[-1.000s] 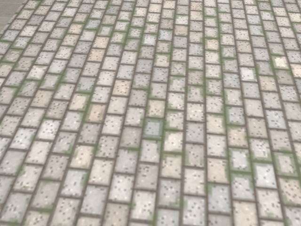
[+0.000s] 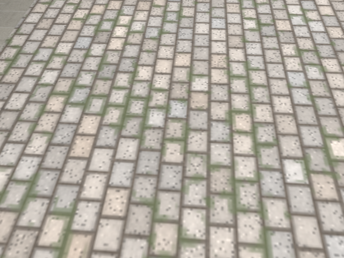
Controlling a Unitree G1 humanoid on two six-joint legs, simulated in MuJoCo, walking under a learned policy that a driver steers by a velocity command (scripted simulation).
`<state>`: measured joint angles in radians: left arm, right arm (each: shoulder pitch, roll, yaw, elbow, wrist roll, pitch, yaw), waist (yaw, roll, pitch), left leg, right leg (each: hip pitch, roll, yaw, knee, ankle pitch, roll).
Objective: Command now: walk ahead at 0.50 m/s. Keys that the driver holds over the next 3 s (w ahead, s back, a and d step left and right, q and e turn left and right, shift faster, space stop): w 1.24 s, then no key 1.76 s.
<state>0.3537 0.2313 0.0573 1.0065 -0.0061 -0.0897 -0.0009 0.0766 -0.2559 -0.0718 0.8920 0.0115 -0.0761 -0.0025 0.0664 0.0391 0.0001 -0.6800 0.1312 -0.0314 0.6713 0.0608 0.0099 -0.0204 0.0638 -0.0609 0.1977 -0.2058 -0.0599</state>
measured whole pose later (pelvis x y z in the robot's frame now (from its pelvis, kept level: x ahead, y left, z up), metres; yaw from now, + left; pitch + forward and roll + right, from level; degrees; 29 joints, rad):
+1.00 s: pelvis +0.56 -0.02 +0.00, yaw +0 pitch +1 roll -1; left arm 0.32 0.23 0.06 1.00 0.00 -0.09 -0.01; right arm 0.14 -0.27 -0.08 0.92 0.01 -0.07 -0.01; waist 0.05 0.04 0.00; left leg -0.67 0.14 -0.03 0.92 -0.12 0.02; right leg -0.13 0.06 -0.06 0.26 -0.16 -0.07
